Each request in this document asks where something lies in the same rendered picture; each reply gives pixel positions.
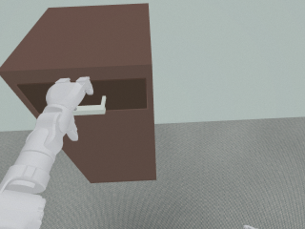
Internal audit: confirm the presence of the left robot upper arm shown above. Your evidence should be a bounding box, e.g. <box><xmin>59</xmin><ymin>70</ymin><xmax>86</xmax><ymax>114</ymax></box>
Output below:
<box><xmin>0</xmin><ymin>190</ymin><xmax>46</xmax><ymax>229</ymax></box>

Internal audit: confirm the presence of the drawer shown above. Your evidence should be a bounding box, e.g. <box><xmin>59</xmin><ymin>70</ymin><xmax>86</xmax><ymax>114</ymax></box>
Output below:
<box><xmin>17</xmin><ymin>77</ymin><xmax>147</xmax><ymax>114</ymax></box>

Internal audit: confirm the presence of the handle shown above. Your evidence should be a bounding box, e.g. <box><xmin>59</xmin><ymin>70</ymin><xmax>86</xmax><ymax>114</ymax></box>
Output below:
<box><xmin>72</xmin><ymin>95</ymin><xmax>107</xmax><ymax>115</ymax></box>

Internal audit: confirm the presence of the robot left forearm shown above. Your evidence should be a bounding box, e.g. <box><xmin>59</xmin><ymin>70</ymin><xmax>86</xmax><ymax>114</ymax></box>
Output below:
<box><xmin>0</xmin><ymin>104</ymin><xmax>72</xmax><ymax>196</ymax></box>

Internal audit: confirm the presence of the cabinet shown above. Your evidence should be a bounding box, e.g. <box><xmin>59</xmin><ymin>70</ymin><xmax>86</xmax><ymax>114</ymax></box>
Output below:
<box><xmin>0</xmin><ymin>3</ymin><xmax>156</xmax><ymax>183</ymax></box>

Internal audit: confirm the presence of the robot left hand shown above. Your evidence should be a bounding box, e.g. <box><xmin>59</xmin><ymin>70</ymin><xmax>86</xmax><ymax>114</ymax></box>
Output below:
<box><xmin>46</xmin><ymin>76</ymin><xmax>93</xmax><ymax>141</ymax></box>

